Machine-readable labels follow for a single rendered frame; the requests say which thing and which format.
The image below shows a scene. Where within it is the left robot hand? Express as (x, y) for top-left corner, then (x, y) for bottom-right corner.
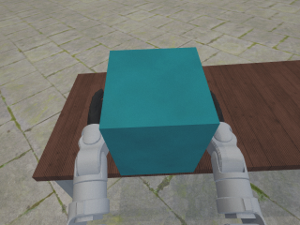
(87, 88), (104, 126)

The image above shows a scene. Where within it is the left robot forearm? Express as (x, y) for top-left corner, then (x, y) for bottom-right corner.
(67, 124), (110, 225)

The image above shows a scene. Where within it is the right robot forearm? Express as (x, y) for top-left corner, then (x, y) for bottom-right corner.
(206, 122), (266, 225)

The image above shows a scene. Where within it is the table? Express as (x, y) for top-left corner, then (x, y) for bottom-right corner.
(32, 60), (300, 198)

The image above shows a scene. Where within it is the right robot hand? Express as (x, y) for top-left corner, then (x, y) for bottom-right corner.
(210, 90), (225, 123)

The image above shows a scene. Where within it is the carton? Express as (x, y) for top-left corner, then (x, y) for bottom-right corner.
(98, 47), (220, 175)

